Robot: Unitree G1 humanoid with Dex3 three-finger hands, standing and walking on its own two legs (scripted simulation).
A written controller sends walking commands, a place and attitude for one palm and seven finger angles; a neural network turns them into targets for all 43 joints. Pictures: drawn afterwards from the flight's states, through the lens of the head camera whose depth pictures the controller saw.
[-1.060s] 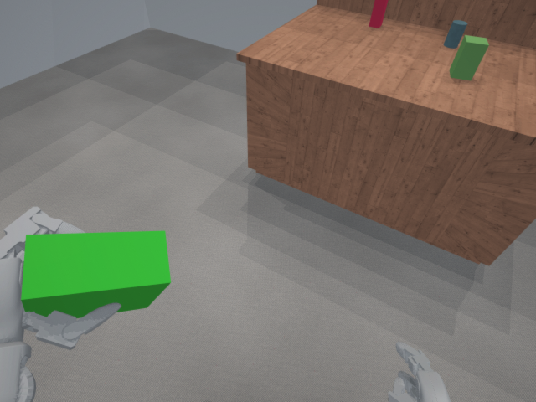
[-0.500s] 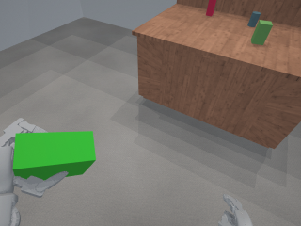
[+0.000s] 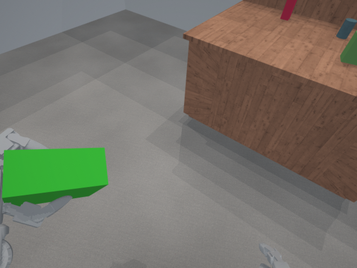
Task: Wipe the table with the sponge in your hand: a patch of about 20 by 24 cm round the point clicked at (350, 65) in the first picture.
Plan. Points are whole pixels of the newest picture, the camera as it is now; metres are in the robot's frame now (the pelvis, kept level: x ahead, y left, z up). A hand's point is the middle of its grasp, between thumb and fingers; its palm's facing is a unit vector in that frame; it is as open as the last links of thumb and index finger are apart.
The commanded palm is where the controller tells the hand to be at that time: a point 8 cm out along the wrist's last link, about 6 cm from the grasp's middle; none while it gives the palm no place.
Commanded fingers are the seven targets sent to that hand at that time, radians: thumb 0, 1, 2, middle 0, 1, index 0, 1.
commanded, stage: walk to a spot facing it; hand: left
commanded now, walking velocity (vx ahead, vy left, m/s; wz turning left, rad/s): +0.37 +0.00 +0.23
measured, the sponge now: (70, 176) +0.24 +0.20 +0.15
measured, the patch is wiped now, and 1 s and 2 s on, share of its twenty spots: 0.00 0.00 0.00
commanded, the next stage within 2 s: turn to face it in 1.98 s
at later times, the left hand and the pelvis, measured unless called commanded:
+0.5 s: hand (79, 128) +0.32 +0.20 +0.18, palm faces +0.49 -0.72 -0.48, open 10.3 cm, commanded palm +0.26 +0.24 +0.19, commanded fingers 0.00 0.10 1.30 -1.20 -1.60 -1.20 -1.60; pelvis +0.15 -0.07 +0.01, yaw +11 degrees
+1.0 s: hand (81, 82) +0.43 +0.23 +0.20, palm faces +0.61 -0.62 -0.49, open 10.3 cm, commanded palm +0.38 +0.26 +0.19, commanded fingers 0.00 0.10 1.30 -1.20 -1.60 -1.20 -1.60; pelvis +0.31 -0.06 +0.01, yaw +17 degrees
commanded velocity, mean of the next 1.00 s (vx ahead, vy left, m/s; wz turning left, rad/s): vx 0.36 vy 0.00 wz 0.32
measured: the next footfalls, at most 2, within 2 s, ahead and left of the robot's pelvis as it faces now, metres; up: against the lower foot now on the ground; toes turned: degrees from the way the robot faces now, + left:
right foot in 0.22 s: +0.19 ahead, -0.13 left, +0.00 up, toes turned -7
left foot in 0.68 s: +0.30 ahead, +0.10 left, +0.00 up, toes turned +23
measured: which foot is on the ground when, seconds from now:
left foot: down 0.00-0.22, up 0.24-0.66, down 0.68-1.00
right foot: up 0.00-0.20, down 0.22-0.68, up 0.70-1.00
